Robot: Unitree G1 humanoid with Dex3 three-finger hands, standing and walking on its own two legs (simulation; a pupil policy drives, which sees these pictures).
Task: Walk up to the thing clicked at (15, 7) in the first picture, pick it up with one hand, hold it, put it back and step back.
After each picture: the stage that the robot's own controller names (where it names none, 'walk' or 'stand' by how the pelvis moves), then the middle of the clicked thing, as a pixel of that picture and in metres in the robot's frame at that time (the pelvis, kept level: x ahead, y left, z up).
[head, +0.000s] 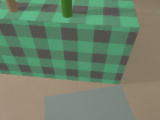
stand; (11, 2) +1.06 +0.50 -0.05
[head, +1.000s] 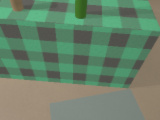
walk; (15, 0) +0.94 +0.39 -0.02
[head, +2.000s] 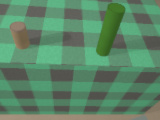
stand; (20, 35) +0.60 +0.29 -0.04
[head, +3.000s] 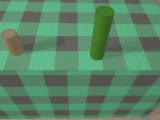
stand; (12, 42) +0.58 +0.33 -0.04
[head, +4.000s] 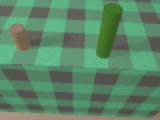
stand; (20, 37) +0.61 +0.30 -0.04
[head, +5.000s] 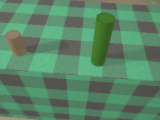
stand; (16, 43) +0.60 +0.33 -0.04
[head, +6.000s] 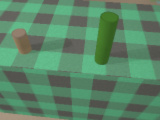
stand; (22, 41) +0.62 +0.31 -0.05
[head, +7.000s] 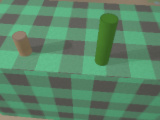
stand; (22, 44) +0.61 +0.31 -0.05
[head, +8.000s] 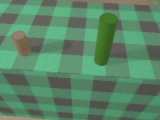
stand; (21, 44) +0.61 +0.31 -0.05
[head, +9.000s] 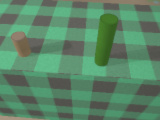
stand; (21, 44) +0.61 +0.31 -0.05
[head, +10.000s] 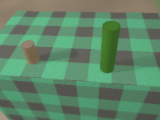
rise first; (30, 52) +0.60 +0.32 -0.05
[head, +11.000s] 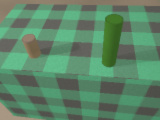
go down; (31, 46) +0.61 +0.32 -0.05
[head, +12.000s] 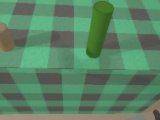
go down; (3, 37) +0.60 +0.30 -0.03
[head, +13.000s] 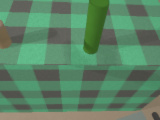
go down; out of the picture +0.61 +0.32 -0.02
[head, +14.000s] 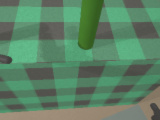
close in; out of the picture +0.58 +0.34 +0.00
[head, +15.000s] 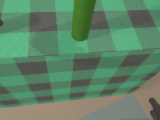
close; out of the picture +0.59 +0.34 +0.02
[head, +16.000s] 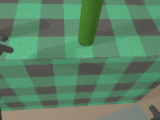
close; out of the picture +0.59 +0.34 +0.01
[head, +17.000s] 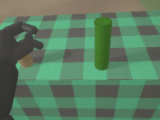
lift; (23, 55) +0.60 +0.33 -0.02
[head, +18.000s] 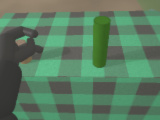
hold; (22, 52) +0.62 +0.33 -0.03
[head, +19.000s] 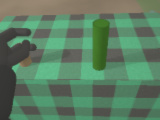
stand; (22, 55) +0.61 +0.33 -0.03
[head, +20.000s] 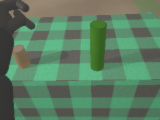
crouch; (21, 57) +0.61 +0.33 -0.04
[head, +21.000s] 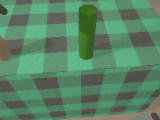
crouch; out of the picture +0.60 +0.34 -0.04
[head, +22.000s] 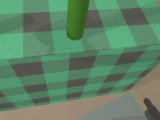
lower; out of the picture +0.59 +0.34 +0.02
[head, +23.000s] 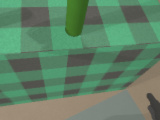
lower; out of the picture +0.60 +0.34 +0.03
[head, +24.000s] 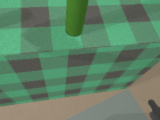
lower; out of the picture +0.59 +0.35 +0.02
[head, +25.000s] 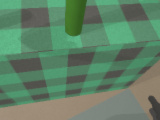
lower; out of the picture +0.60 +0.35 +0.03
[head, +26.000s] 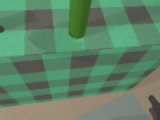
loosen; out of the picture +0.59 +0.34 +0.02
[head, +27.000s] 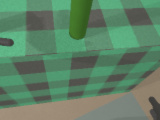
withdraw; out of the picture +0.59 +0.34 +0.02
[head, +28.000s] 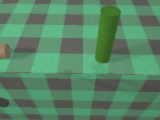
sink last; out of the picture +0.55 +0.42 -0.03
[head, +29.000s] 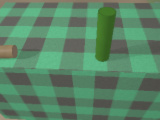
stand; (3, 51) +0.58 +0.44 -0.04
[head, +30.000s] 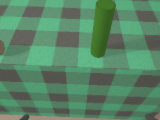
stand; out of the picture +0.55 +0.43 -0.03
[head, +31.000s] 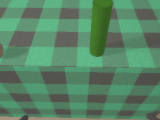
stand; out of the picture +0.54 +0.44 -0.02
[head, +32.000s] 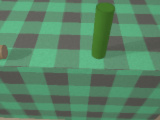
stand; out of the picture +0.55 +0.42 -0.03
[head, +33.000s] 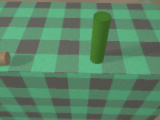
walk; out of the picture +0.55 +0.43 -0.07
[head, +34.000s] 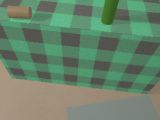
walk; (20, 12) +0.81 +0.33 -0.06
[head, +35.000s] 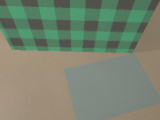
walk; out of the picture +1.09 +0.44 -0.05
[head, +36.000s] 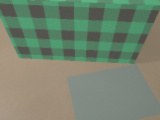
stand; out of the picture +1.14 +0.40 -0.06
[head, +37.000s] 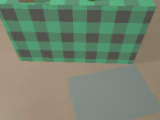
stand; out of the picture +1.16 +0.42 -0.08
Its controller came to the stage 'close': yes
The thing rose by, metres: 0.01
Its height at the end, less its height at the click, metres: -0.02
